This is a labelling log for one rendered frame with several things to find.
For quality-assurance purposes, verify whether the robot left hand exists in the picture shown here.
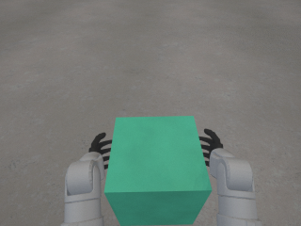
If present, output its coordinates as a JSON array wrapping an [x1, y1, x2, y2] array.
[[88, 132, 113, 170]]

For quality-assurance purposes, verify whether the robot left forearm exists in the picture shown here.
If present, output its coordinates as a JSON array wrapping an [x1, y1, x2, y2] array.
[[60, 152, 105, 226]]

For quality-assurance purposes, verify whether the carton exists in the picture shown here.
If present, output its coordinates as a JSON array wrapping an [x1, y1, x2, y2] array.
[[103, 116, 213, 226]]

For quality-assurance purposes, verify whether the robot right hand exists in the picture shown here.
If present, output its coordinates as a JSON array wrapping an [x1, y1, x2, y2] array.
[[198, 128, 224, 167]]

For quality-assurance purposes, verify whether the robot right forearm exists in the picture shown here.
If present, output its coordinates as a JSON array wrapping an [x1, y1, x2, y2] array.
[[209, 148, 262, 226]]

